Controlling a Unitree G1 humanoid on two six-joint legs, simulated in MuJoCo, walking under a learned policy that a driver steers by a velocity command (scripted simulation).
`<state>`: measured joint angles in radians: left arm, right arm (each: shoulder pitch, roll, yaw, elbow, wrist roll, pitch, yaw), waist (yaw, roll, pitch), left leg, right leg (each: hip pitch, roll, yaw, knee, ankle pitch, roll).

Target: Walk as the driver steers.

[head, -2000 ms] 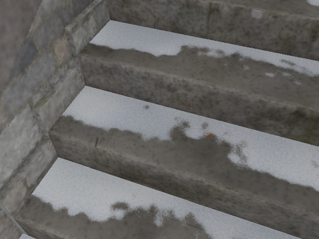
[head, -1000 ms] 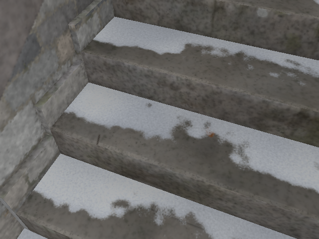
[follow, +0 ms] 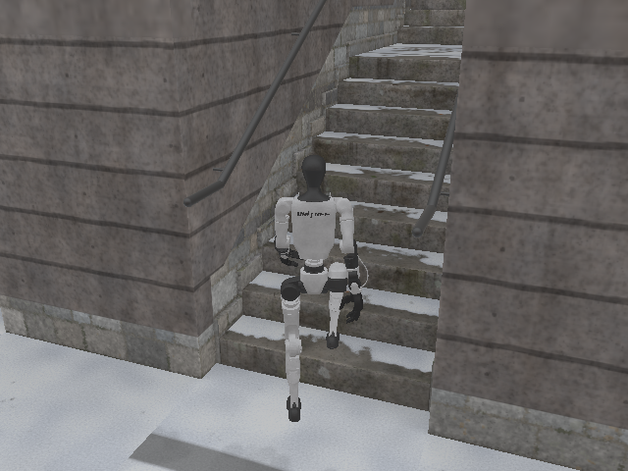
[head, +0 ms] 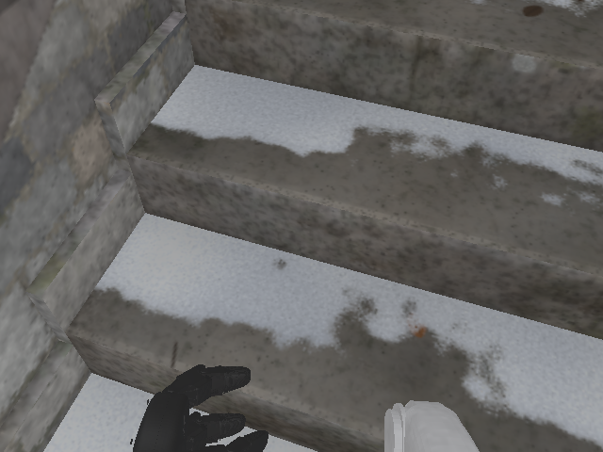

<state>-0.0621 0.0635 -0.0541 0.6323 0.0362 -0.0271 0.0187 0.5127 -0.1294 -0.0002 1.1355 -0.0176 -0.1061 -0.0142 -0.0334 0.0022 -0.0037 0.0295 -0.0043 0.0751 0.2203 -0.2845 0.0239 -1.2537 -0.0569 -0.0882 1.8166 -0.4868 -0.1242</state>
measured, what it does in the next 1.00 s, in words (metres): climbs, turning right: right foot 0.17 m higher, then left foot 0.17 m higher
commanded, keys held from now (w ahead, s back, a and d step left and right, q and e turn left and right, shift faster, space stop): shift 0.20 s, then w+shift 0.28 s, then w+e+shift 0.52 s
